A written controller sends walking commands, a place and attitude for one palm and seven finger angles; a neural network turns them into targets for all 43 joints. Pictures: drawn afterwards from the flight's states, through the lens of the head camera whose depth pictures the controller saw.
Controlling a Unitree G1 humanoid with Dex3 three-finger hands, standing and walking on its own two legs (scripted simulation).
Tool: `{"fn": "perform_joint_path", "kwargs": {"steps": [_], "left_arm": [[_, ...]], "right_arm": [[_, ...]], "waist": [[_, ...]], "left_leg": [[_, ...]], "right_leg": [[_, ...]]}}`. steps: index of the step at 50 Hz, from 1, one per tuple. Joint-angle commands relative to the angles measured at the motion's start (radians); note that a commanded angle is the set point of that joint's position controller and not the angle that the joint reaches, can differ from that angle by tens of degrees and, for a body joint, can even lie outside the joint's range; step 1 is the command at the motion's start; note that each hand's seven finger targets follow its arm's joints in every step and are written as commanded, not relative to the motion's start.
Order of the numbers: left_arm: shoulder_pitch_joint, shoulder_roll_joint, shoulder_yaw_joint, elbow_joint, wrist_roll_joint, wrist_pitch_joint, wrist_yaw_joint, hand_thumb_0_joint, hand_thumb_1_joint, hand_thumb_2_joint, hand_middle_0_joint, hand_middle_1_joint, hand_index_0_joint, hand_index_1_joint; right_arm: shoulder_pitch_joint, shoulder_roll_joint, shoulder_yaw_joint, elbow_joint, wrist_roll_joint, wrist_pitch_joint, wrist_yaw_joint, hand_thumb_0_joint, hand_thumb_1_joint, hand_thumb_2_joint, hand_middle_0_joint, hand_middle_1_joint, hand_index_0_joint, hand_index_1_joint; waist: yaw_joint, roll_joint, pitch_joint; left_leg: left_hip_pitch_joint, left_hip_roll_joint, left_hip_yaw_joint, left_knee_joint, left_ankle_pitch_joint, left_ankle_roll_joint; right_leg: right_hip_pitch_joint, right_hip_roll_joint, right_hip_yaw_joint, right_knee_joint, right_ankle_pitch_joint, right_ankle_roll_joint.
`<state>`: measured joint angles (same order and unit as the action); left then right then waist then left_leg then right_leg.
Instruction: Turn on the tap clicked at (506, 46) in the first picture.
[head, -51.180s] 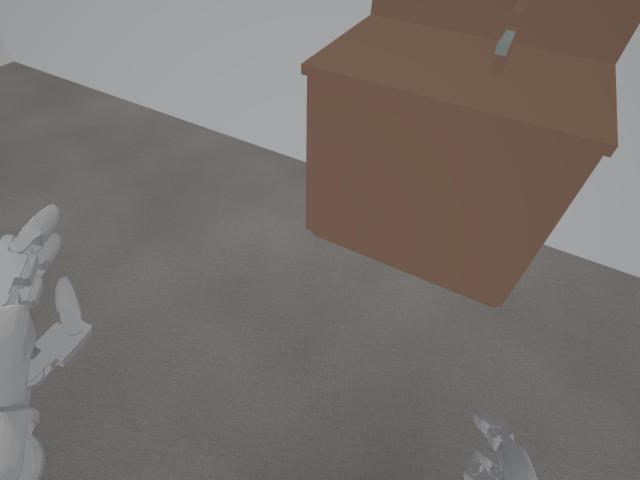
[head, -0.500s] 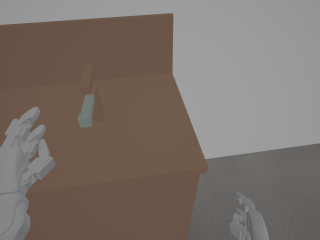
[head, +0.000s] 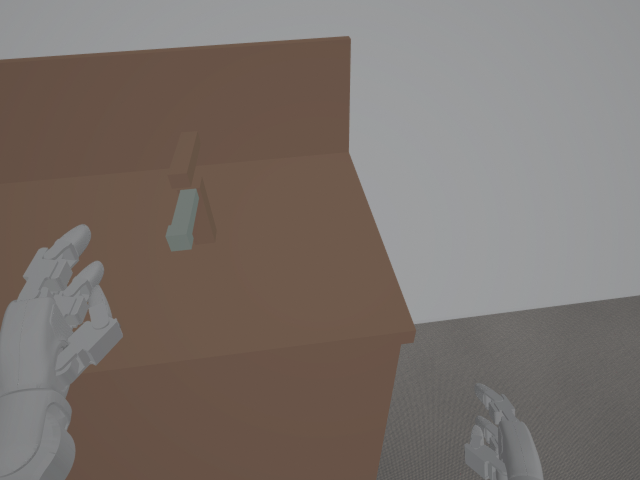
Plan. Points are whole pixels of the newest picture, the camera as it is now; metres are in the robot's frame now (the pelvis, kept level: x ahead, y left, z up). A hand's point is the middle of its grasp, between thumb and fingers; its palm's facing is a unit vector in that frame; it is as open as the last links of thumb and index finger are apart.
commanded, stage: turn the palm inward beside the body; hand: left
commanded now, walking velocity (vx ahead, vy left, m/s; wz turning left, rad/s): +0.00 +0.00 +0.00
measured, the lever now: (180, 237) +0.38 +0.26 +0.13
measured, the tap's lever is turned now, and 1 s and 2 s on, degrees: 0 0 0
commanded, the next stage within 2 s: reach beside the lever's end, fingers flat in 0.42 s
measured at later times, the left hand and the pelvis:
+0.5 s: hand (137, 318) +0.20 +0.21 +0.18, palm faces +0.43 -0.89 -0.14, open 7.4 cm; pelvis +0.01 -0.01 +0.00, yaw +0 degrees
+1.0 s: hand (134, 301) +0.23 +0.23 +0.17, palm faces +0.45 -0.88 -0.12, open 7.4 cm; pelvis +0.01 -0.01 +0.00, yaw +0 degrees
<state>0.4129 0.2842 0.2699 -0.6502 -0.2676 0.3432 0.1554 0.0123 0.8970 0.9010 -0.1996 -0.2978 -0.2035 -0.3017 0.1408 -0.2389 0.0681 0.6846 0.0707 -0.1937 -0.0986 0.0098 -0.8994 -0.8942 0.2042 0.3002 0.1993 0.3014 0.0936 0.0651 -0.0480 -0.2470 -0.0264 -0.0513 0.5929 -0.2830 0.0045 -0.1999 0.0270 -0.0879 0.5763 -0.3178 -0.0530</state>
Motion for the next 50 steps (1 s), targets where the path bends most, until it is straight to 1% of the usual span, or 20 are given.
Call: {"fn": "perform_joint_path", "kwargs": {"steps": [1, 5, 7, 10, 11, 14, 16, 19, 21, 30, 31, 32, 38, 40, 41, 42, 44, 46, 47, 50], "left_arm": [[-0.131, 0.157, 0.11, -0.211, 0.003, -0.057, 0.01, 0.0, 0.9, 0.9, -0.2, -0.3, -0.2, -0.3], [-0.123, 0.152, 0.108, -0.211, -0.004, -0.048, 0.007, 0.0, 0.9, 0.9, -0.2, -0.3, -0.2, -0.3], [-0.134, 0.133, 0.091, -0.22, 0.001, -0.051, 0.008, 0.0, 0.9, 0.9, -0.2, -0.3, -0.2, -0.3], [-0.135, 0.151, 0.105, -0.209, -0.004, -0.05, 0.006, 0.0, 0.9, 0.9, -0.2, -0.3, -0.2, -0.3], [-0.128, 0.159, 0.114, -0.2, 0.003, -0.048, 0.009, 0.0, 0.9, 0.9, -0.2, -0.3, -0.2, -0.3], [-0.126, 0.15, 0.102, -0.21, -0.002, -0.051, 0.009, 0.0, 0.9, 0.9, -0.2, -0.3, -0.2, -0.3], [-0.126, 0.159, 0.119, -0.214, 0.001, -0.056, 0.012, 0.0, 0.9, 0.9, -0.2, -0.3, -0.2, -0.3], [-0.111, 0.149, 0.113, -0.206, -0.006, -0.06, 0.01, 0.0, 0.9, 0.9, -0.2, -0.3, -0.2, -0.3], [-0.116, 0.156, 0.118, -0.211, 0.001, -0.063, 0.008, 0.0, 0.9, 0.9, -0.2, -0.3, -0.2, -0.3], [-0.128, 0.162, 0.138, -0.143, -0.013, -0.061, -0.001, 0.0, 0.9, 0.9, -0.2, -0.3, -0.2, -0.3], [-0.129, 0.173, 0.158, -0.136, -0.007, -0.063, 0.001, 0.0, 0.9, 0.9, -0.2, -0.3, -0.2, -0.3], [-0.157, 0.144, 0.12, -0.15, -0.005, -0.066, -0.001, 0.0, 0.9, 0.9, -0.2, -0.3, -0.2, -0.3], [-0.216, 0.163, 0.136, -0.079, -0.005, -0.083, -0.009, 0.0, 0.9, 0.9, -0.2, -0.3, -0.2, -0.3], [-0.241, 0.187, 0.157, -0.055, -0.01, -0.086, -0.01, 0.0, 0.9, 0.9, -0.2, -0.3, -0.2, -0.3], [-0.25, 0.19, 0.16, -0.034, -0.004, -0.088, -0.009, 0.0, 0.9, 0.9, -0.2, -0.3, -0.2, -0.3], [-0.281, 0.175, 0.141, -0.048, -0.003, -0.094, -0.01, 0.0, 0.9, 0.9, -0.2, -0.3, -0.2, -0.3], [-0.279, 0.171, 0.132, -0.034, -0.003, -0.096, -0.015, 0.0, 0.9, 0.9, -0.2, -0.3, -0.2, -0.3], [-0.274, 0.197, 0.161, -0.03, 0.007, -0.105, -0.011, 0.0, 0.9, 0.9, -0.2, -0.3, -0.2, -0.3], [-0.28, 0.161, 0.124, -0.051, 0.008, -0.113, -0.013, 0.0, 0.9, 0.9, -0.199, -0.298, -0.199, -0.298], [-0.273, 0.178, 0.149, 0.0, -0.003, -0.113, -0.015, 0.0, 0.9, 0.9, -0.197, -0.29, -0.197, -0.29]], "right_arm": [[-0.206, -0.101, -0.038, -0.173, 0.001, -0.072, -0.007, 0.0, -0.9, -0.9, 0.2, 0.3, 0.2, 0.3], [-0.191, -0.102, -0.04, -0.186, -0.003, -0.075, -0.007, 0.0, -0.9, -0.9, 0.2, 0.3, 0.2, 0.3], [-0.193, -0.097, -0.038, -0.183, 0.0, -0.073, -0.005, 0.0, -0.9, -0.9, 0.2, 0.3, 0.2, 0.3], [-0.188, -0.103, -0.04, -0.187, -0.003, -0.075, -0.007, 0.0, -0.9, -0.9, 0.2, 0.3, 0.2, 0.3], [-0.203, -0.099, -0.039, -0.173, 0.002, -0.072, -0.006, 0.0, -0.9, -0.9, 0.2, 0.3, 0.2, 0.3], [-0.191, -0.102, -0.042, -0.187, -0.002, -0.076, -0.007, 0.0, -0.9, -0.9, 0.2, 0.3, 0.2, 0.3], [-0.193, -0.101, -0.041, -0.174, -0.002, -0.075, -0.006, 0.0, -0.9, -0.9, 0.2, 0.3, 0.2, 0.3], [-0.18, -0.103, -0.045, -0.185, -0.005, -0.078, -0.006, 0.0, -0.9, -0.9, 0.2, 0.3, 0.2, 0.3], [-0.188, -0.101, -0.045, -0.173, 0.0, -0.076, -0.005, 0.0, -0.9, -0.9, 0.2, 0.3, 0.2, 0.3], [-0.163, -0.106, -0.049, -0.179, -0.002, -0.074, -0.012, 0.0, -0.9, -0.9, 0.2, 0.3, 0.2, 0.3], [-0.176, -0.101, -0.049, -0.165, 0.002, -0.069, -0.012, 0.0, -0.9, -0.9, 0.2, 0.3, 0.2, 0.3], [-0.168, -0.098, -0.048, -0.177, 0.0, -0.07, -0.011, 0.0, -0.9, -0.9, 0.2, 0.3, 0.2, 0.3], [-0.166, -0.101, -0.051, -0.168, 0.001, -0.079, -0.02, 0.0, -0.9, -0.9, 0.2, 0.3, 0.2, 0.3], [-0.16, -0.106, -0.054, -0.165, -0.002, -0.084, -0.023, 0.0, -0.9, -0.9, 0.2, 0.3, 0.2, 0.3], [-0.174, -0.102, -0.05, -0.151, 0.003, -0.081, -0.025, 0.0, -0.9, -0.9, 0.2, 0.3, 0.2, 0.3], [-0.168, -0.1, -0.05, -0.161, 0.001, -0.082, -0.024, 0.0, -0.9, -0.9, 0.2, 0.3, 0.2, 0.3], [-0.164, -0.104, -0.051, -0.165, -0.002, -0.085, -0.025, 0.0, -0.9, -0.9, 0.2, 0.3, 0.2, 0.3], [-0.166, -0.105, -0.052, -0.155, -0.002, -0.083, -0.023, 0.0, -0.9, -0.9, 0.2, 0.3, 0.2, 0.3], [-0.155, -0.101, -0.051, -0.169, -0.004, -0.084, -0.02, 0.0, -0.9, -0.9, 0.2, 0.3, 0.2, 0.3], [-0.147, -0.109, -0.056, -0.166, -0.003, -0.083, -0.024, 0.0, -0.9, -0.9, 0.2, 0.3, 0.2, 0.3]], "waist": [[0.007, -0.012, -0.04], [0.007, -0.05, -0.054], [0.003, -0.012, -0.033], [0.004, -0.05, -0.044], [0.009, -0.004, -0.027], [0.006, -0.044, -0.044], [0.008, -0.011, -0.047], [0.005, -0.061, -0.061], [0.007, -0.009, -0.057], [0.002, -0.08, -0.058], [0.008, -0.038, -0.05], [-0.001, -0.031, -0.049], [-0.006, -0.033, -0.049], [-0.007, -0.065, -0.068], [-0.006, -0.038, -0.039], [-0.011, -0.009, -0.051], [-0.011, -0.03, -0.071], [0.0, -0.003, -0.084], [-0.006, 0.005, -0.097], [-0.006, -0.069, -0.088]], "left_leg": [[0.048, 0.026, -0.01, -0.086, 0.086, 0.022], [0.042, 0.026, -0.008, -0.081, 0.125, 0.026], [0.05, 0.026, -0.005, -0.08, 0.122, 0.024], [0.045, 0.025, -0.005, -0.073, 0.127, 0.029], [0.049, 0.025, -0.004, -0.074, 0.105, 0.025], [0.048, 0.026, -0.004, -0.07, 0.128, 0.029], [0.061, 0.023, 0.0, -0.063, 0.143, 0.028], [0.052, 0.024, 0.001, -0.059, 0.16, 0.031], [0.065, 0.023, 0.008, -0.055, 0.168, 0.028], [0.048, 0.022, 0.005, -0.056, 0.194, 0.031], [0.06, 0.02, 0.009, -0.055, 0.193, 0.029], [0.06, 0.018, 0.01, -0.059, 0.191, 0.029], [0.052, 0.017, 0.007, -0.062, 0.164, 0.03], [0.047, 0.017, 0.005, -0.063, 0.16, 0.03], [0.049, 0.015, 0.007, -0.064, 0.147, 0.03], [0.053, 0.015, 0.005, -0.071, 0.151, 0.028], [0.052, 0.015, 0.004, -0.07, 0.165, 0.029], [0.067, 0.013, 0.007, -0.078, 0.189, 0.027], [0.076, 0.013, 0.007, -0.084, 0.2, 0.026], [0.059, 0.015, 0.006, -0.085, 0.193, 0.028]], "right_leg": [[-0.067, -0.049, 0.041, -0.151, 0.044, 0.042], [-0.052, -0.051, 0.042, -0.142, 0.087, 0.046], [-0.062, -0.053, 0.044, -0.151, 0.082, 0.043], [-0.055, -0.054, 0.052, -0.154, 0.089, 0.049], [-0.064, -0.055, 0.058, -0.168, 0.057, 0.045], [-0.051, -0.057, 0.059, -0.161, 0.091, 0.049], [-0.046, -0.058, 0.06, -0.164, 0.107, 0.048], [-0.034, -0.061, 0.065, -0.155, 0.15, 0.054], [-0.034, -0.062, 0.068, -0.159, 0.156, 0.051], [-0.022, -0.064, 0.073, -0.147, 0.24, 0.063], [-0.022, -0.06, 0.073, -0.158, 0.22, 0.056], [-0.033, -0.062, 0.071, -0.151, 0.218, 0.056], [-0.037, -0.062, 0.086, -0.167, 0.178, 0.059], [-0.026, -0.065, 0.091, -0.167, 0.183, 0.065], [-0.037, -0.062, 0.094, -0.182, 0.148, 0.06], [-0.035, -0.065, 0.094, -0.173, 0.157, 0.057], [-0.024, -0.065, 0.091, -0.164, 0.189, 0.06], [-0.01, -0.054, 0.076, -0.154, 0.207, 0.049], [-0.012, -0.053, 0.066, -0.143, 0.217, 0.047], [-0.01, -0.048, 0.066, -0.147, 0.221, 0.053]]}}
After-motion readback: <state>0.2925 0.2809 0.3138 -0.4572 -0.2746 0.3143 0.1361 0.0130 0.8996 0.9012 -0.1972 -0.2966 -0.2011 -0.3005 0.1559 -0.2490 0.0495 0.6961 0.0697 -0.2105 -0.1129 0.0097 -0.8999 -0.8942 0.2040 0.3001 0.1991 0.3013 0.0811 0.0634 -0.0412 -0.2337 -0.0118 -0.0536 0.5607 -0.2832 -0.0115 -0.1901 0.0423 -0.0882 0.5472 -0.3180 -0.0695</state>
